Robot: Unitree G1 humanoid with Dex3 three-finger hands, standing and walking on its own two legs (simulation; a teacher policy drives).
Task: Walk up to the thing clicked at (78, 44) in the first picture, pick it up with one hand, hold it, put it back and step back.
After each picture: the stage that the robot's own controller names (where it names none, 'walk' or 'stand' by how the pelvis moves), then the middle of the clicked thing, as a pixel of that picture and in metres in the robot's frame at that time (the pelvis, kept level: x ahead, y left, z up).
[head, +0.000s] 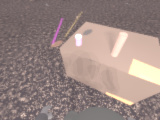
stand; (78, 40) +0.82 +0.17 -0.07
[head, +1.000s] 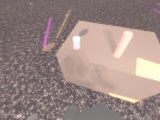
walk; (76, 43) +0.71 +0.16 -0.04
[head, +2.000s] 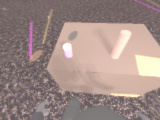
stand; (68, 50) +0.55 +0.23 -0.03
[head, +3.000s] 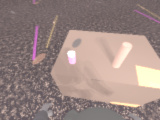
stand; (71, 57) +0.54 +0.20 -0.07
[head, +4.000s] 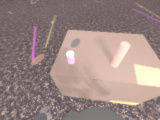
stand; (70, 57) +0.54 +0.20 -0.07
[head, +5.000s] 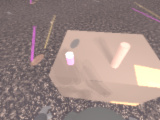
stand; (70, 58) +0.52 +0.21 -0.07
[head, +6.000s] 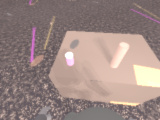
stand; (69, 59) +0.52 +0.21 -0.07
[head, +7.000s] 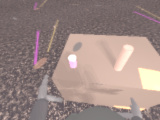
rise first; (72, 61) +0.50 +0.20 -0.07
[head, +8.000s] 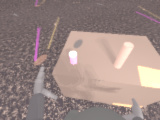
go down; (73, 57) +0.54 +0.20 -0.06
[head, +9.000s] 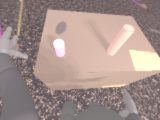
go down; (59, 48) +0.51 +0.19 +0.00
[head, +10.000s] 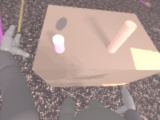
close in; (59, 44) +0.53 +0.19 +0.01
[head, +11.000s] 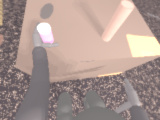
close; (46, 34) +0.55 +0.21 +0.05
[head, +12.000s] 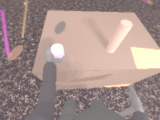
lift; (58, 53) +0.44 +0.18 +0.05
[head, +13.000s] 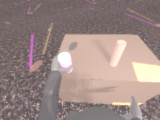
lift; (66, 63) +0.32 +0.16 +0.15
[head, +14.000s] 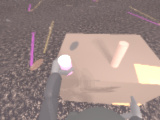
hold; (66, 65) +0.32 +0.17 +0.13
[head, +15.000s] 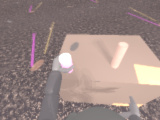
hold; (66, 63) +0.33 +0.16 +0.14
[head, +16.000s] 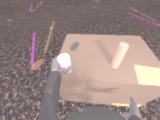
crouch; (65, 63) +0.33 +0.17 +0.13
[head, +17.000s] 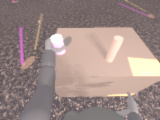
crouch; (58, 45) +0.47 +0.20 +0.15
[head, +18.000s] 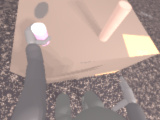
lower; (41, 35) +0.55 +0.22 +0.05
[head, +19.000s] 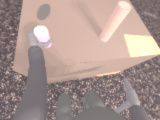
lower; (43, 37) +0.54 +0.22 +0.04
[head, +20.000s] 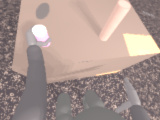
lower; (42, 36) +0.54 +0.22 +0.05
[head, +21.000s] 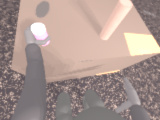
lower; (41, 35) +0.54 +0.22 +0.05
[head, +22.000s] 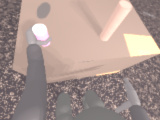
loosen; (42, 36) +0.54 +0.22 +0.05
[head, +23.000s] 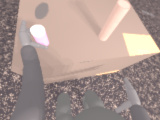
withdraw; (40, 36) +0.54 +0.22 +0.04
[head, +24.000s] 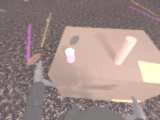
sink last; (70, 55) +0.51 +0.20 -0.02
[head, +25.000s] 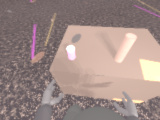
stand; (71, 52) +0.54 +0.21 -0.01
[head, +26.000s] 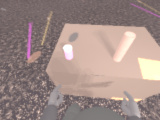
stand; (68, 52) +0.53 +0.21 +0.00
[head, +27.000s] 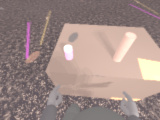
stand; (68, 52) +0.53 +0.20 +0.00
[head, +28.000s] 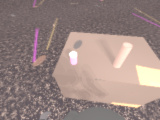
stand; (73, 58) +0.55 +0.18 -0.06
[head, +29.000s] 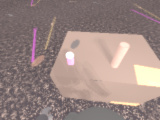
stand; (70, 58) +0.53 +0.21 -0.07
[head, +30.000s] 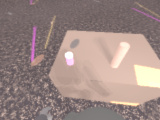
stand; (69, 58) +0.52 +0.21 -0.07
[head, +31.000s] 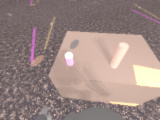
walk; (69, 59) +0.52 +0.22 -0.07
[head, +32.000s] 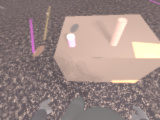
walk; (71, 40) +0.68 +0.23 -0.05
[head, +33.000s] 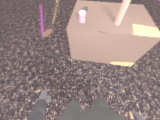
walk; (82, 16) +1.04 +0.16 -0.04
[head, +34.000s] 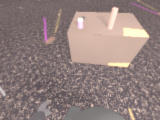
stand; (80, 23) +1.17 +0.19 -0.04
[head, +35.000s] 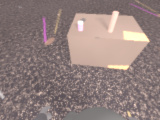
stand; (80, 26) +1.13 +0.19 -0.07
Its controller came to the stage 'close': yes
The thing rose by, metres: 0.21
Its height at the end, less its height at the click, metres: +0.00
